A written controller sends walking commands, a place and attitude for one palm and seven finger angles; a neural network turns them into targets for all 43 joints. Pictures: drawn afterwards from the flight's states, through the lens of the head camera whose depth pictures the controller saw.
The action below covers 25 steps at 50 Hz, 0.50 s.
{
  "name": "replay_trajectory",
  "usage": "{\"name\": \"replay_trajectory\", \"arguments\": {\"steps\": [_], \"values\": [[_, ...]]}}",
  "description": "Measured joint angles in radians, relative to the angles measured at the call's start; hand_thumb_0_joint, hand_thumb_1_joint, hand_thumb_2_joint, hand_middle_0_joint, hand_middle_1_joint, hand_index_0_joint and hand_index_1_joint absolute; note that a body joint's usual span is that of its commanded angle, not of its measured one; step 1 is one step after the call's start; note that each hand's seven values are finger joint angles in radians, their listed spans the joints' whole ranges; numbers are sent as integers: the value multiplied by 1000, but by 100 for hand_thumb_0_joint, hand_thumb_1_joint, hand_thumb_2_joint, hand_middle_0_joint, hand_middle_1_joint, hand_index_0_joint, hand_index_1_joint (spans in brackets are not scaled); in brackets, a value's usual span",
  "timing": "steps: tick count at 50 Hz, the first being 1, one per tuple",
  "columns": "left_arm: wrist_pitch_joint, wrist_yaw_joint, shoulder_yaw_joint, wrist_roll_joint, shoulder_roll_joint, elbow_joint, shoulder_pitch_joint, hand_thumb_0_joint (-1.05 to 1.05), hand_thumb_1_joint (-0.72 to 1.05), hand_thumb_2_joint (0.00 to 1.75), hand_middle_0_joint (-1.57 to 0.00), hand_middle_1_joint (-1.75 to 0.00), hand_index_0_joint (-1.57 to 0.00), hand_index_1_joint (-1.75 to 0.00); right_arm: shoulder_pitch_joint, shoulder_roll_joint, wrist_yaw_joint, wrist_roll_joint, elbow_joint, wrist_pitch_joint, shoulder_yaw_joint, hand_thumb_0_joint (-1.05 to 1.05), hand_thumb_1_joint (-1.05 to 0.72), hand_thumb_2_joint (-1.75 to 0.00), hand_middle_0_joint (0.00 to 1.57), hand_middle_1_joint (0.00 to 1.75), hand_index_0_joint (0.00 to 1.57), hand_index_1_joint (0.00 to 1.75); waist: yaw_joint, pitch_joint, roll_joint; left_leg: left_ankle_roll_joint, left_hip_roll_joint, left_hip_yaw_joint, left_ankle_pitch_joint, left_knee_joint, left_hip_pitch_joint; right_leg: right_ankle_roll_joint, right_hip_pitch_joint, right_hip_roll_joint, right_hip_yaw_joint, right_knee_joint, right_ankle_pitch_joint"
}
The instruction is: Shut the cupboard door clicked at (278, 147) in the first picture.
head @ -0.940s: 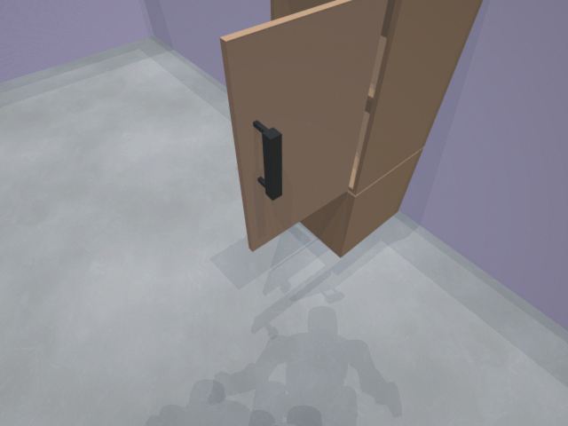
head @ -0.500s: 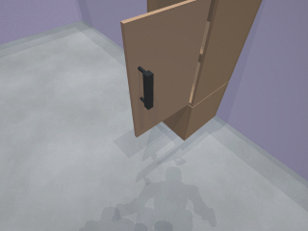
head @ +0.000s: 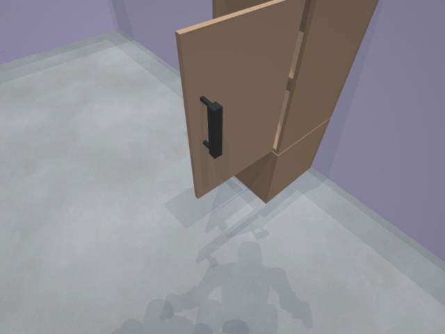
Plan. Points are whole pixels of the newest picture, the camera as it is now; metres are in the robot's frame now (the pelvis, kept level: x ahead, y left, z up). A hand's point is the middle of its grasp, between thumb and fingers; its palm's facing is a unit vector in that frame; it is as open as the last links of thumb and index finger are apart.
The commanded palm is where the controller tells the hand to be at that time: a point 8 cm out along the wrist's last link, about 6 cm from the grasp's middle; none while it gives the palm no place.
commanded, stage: walk around to get in front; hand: left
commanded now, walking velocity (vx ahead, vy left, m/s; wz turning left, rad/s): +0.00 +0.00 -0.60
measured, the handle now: (210, 127) +0.61 +0.07 -0.01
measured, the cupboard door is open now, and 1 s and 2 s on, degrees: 88 88 88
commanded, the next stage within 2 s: none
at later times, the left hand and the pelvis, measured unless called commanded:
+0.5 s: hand out of the picture +0.05 +0.17 -0.18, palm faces -0.15 -0.95 -0.28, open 7.3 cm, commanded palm none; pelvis -0.03 -0.03 -0.02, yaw -12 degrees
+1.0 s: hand (151, 332) +0.15 +0.16 -0.17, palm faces -0.41 -0.88 -0.25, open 7.4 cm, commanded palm none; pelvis -0.04 +0.00 -0.01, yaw -29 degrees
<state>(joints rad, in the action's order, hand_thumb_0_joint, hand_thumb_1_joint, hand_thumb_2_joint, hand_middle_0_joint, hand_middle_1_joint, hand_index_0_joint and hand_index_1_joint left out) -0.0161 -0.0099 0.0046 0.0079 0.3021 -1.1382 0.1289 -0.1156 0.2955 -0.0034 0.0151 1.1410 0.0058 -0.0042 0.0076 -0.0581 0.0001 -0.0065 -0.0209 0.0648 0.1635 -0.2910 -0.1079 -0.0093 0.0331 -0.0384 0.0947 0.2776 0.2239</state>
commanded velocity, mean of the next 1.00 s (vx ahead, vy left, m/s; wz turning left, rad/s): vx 0.00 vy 0.00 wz -0.60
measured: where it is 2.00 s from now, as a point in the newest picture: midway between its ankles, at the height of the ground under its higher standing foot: outside the picture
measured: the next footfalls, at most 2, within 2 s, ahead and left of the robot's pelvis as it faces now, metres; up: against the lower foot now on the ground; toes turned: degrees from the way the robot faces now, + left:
left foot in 0.82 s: +0.06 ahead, +0.11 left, +0.00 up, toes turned -24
right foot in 1.12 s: -0.09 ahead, -0.15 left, +0.00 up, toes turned -37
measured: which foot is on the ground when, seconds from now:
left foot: down 0.00-0.40, up 0.42-0.80, down 0.82-1.00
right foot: down 0.00-0.82, up 0.84-1.00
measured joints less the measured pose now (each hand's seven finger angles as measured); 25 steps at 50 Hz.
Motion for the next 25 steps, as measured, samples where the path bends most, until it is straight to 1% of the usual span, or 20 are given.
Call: {"name": "replay_trajectory", "arguments": {"steps": [3,7,11,14,16,17,18,19,20,21,22,23,24,25], "values": [[2,0,1,0,0,2,0,0,90,90,-20,-30,-21,-30,2,2,-1,1,-2,0,-1,1,-90,-90,20,30,20,30,-3,0,-1,0,-1,4,1,-2,0,0,3,0,-4,4,0],[22,-7,9,0,-10,17,12,0,90,90,-20,-30,-20,-30,7,-8,-13,4,-22,-10,-7,1,-90,-90,20,30,20,30,-12,-2,-4,-2,-13,30,22,-41,-21,0,40,7,-32,47,12],[50,-1,22,4,-28,50,36,0,91,90,-20,-30,-20,-30,1,-37,-20,6,-62,-23,-17,1,-90,-90,20,30,20,30,-17,-14,-1,-3,-31,72,62,-114,-57,3,105,17,-77,143,46],[70,8,32,7,-38,84,51,0,91,90,-20,-30,-20,-30,-13,-60,-23,9,-94,-27,-25,1,-90,-90,20,30,20,30,-21,-28,12,-3,-41,110,90,-169,-85,9,183,18,-104,267,83],[84,14,40,9,-46,104,53,0,91,90,-20,-30,-20,-30,-25,-70,-23,12,-109,-25,-30,1,-90,-90,20,30,20,30,-23,-43,14,-4,-51,132,105,-201,-96,11,243,17,-95,406,179],[88,17,44,10,-53,113,52,0,91,90,-20,-30,-20,-30,-32,-73,-24,14,-113,-24,-32,1,-90,-90,20,30,20,30,-22,-51,8,-7,-59,137,111,-216,-100,13,261,18,-85,453,218],[89,20,47,10,-60,123,52,0,91,90,-20,-30,-20,-30,-40,-73,-24,16,-115,-25,-34,1,-90,-90,20,30,20,30,-22,-57,-1,-13,-69,141,118,-233,-105,15,268,18,-73,469,231],[86,24,50,11,-67,136,56,0,91,90,-20,-30,-20,-30,-49,-72,-24,16,-115,-28,-36,1,-90,-90,20,30,20,30,-23,-60,-11,-20,-82,141,129,-258,-115,16,261,19,-61,445,203],[77,27,52,13,-68,154,67,0,91,90,-20,-30,-20,-30,-60,-73,-22,13,-118,-35,-38,1,-90,-90,20,30,20,30,-25,-53,-10,-26,-89,144,147,-301,-138,25,246,16,-65,379,131],[65,25,55,16,-73,163,71,0,91,90,-20,-30,-20,-30,-59,-72,-21,8,-117,-45,-43,1,-90,-90,20,30,20,30,-27,-55,-14,-32,-91,123,220,-384,-177,37,255,22,-67,380,120],[59,21,55,16,-81,168,71,0,91,90,-20,-30,-20,-30,-54,-67,-21,4,-116,-57,-49,1,-90,-90,20,30,20,30,-27,-64,-25,-34,-81,77,291,-490,-219,49,264,32,-66,395,129],[55,17,55,16,-91,172,73,0,91,90,-20,-30,-20,-30,-46,-62,-21,2,-115,-66,-54,1,-90,-90,20,30,20,30,-28,-72,-33,-34,-66,32,322,-599,-261,57,265,42,-68,395,133],[54,12,55,16,-100,175,79,0,91,90,-20,-30,-20,-30,-37,-59,-21,1,-115,-72,-58,1,-90,-90,20,30,20,30,-29,-77,-37,-35,-52,0,321,-690,-297,62,263,51,-75,380,128],[54,7,56,15,-107,177,85,0,91,90,-20,-30,-20,-30,-28,-57,-21,0,-119,-74,-61,1,-90,-90,20,30,20,30,-30,-80,-37,-38,-41,-19,307,-756,-325,65,260,60,-86,358,115]]}}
